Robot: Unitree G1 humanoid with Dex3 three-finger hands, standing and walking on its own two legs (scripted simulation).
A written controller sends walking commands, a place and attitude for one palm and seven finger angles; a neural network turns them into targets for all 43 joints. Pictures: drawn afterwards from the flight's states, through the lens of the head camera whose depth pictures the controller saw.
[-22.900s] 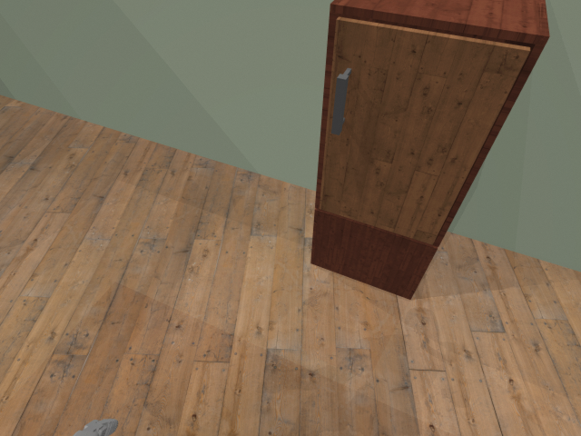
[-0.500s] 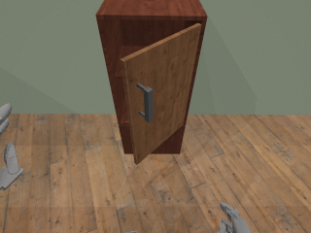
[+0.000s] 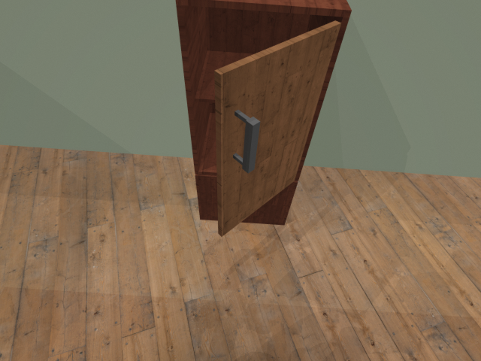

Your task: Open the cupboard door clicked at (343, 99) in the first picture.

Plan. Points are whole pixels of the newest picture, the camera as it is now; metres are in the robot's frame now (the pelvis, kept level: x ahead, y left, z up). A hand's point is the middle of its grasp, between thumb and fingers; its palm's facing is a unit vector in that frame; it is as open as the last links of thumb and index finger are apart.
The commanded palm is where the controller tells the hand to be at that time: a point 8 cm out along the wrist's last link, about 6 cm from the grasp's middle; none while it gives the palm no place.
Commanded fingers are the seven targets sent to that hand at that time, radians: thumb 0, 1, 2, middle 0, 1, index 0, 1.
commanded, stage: let the arm hang, fingers relaxed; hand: left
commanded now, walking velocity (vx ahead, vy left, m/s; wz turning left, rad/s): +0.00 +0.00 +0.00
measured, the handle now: (244, 142) +0.55 +0.02 +0.03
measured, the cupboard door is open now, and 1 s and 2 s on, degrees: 45 45 45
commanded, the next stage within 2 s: look to check the result in 0.74 s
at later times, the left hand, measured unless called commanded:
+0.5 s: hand out of the picture +0.03 +0.21 -0.16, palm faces +0.02 -0.96 -0.30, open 7.4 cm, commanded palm none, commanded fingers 0.00 0.90 0.90 -0.20 -0.30 -0.20 -0.30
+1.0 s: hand out of the picture +0.06 +0.20 -0.16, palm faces +0.00 -0.97 -0.26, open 7.4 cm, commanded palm none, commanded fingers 0.00 0.90 0.90 -0.20 -0.30 -0.20 -0.30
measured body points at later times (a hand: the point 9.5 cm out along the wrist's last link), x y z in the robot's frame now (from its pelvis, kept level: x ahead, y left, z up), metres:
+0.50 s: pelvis +0.01 +0.00 +0.00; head +0.02 -0.02 +0.45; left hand +0.03 +0.26 -0.14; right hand +0.04 -0.24 -0.16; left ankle +0.07 +0.10 -0.74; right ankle -0.01 -0.11 -0.74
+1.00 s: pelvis +0.03 -0.01 +0.01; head +0.05 -0.01 +0.46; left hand +0.06 +0.25 -0.14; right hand +0.06 -0.26 -0.15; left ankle +0.07 +0.10 -0.74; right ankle -0.01 -0.11 -0.74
